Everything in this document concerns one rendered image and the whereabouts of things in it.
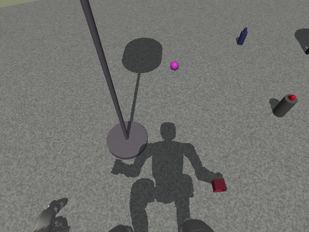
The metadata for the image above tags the left robot hand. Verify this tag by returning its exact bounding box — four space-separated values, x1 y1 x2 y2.
31 198 70 232

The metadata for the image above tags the floor lamp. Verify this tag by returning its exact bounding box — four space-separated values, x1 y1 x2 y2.
80 0 148 160

